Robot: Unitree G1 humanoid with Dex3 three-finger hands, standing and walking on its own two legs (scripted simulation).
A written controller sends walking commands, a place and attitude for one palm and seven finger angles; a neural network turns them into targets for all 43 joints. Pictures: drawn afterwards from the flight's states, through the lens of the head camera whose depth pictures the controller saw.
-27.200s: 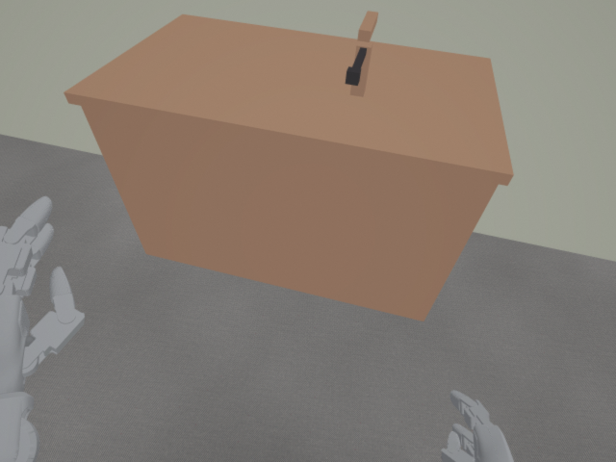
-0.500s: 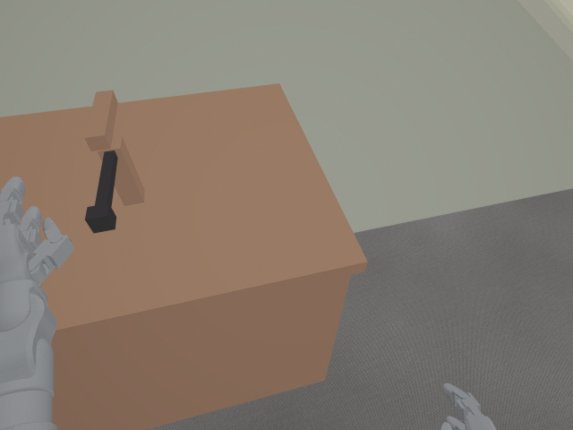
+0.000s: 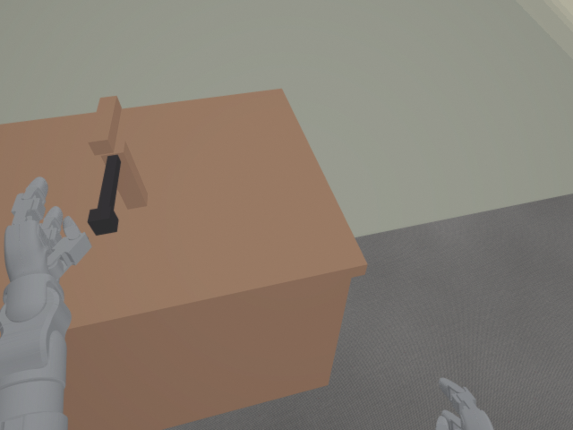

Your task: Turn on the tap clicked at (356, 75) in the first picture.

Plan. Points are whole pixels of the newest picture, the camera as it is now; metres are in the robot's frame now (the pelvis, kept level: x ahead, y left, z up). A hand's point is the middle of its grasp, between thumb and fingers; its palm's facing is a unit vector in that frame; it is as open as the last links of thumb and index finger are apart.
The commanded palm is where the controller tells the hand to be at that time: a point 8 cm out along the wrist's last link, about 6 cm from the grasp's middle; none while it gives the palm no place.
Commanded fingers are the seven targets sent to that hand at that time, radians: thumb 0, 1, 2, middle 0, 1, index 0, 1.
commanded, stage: push the lever round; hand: left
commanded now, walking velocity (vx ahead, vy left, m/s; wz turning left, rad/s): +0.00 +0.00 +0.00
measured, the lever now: (103, 220) +0.35 +0.29 +0.12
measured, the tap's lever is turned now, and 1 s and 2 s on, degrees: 0 12 41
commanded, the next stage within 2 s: none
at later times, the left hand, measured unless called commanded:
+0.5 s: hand (100, 238) +0.32 +0.28 +0.12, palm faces +0.52 -0.85 -0.09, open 7.7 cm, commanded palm +0.28 +0.31 +0.12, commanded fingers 0.00 0.90 0.90 -0.15 -0.15 -0.15 -0.15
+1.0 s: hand (127, 234) +0.33 +0.25 +0.12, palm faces +0.58 -0.82 -0.05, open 7.6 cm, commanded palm +0.29 +0.27 +0.12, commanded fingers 0.00 0.90 0.90 -0.15 -0.15 -0.15 -0.15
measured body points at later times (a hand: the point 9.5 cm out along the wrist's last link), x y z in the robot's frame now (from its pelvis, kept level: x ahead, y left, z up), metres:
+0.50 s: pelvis +0.00 -0.01 +0.00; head +0.00 -0.03 +0.45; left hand +0.29 +0.32 +0.13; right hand +0.15 -0.26 -0.10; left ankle +0.04 +0.10 -0.73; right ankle -0.02 -0.08 -0.73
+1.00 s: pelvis +0.00 +0.00 +0.00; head -0.01 -0.02 +0.45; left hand +0.30 +0.29 +0.12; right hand +0.16 -0.24 -0.10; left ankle +0.04 +0.10 -0.73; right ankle -0.02 -0.08 -0.73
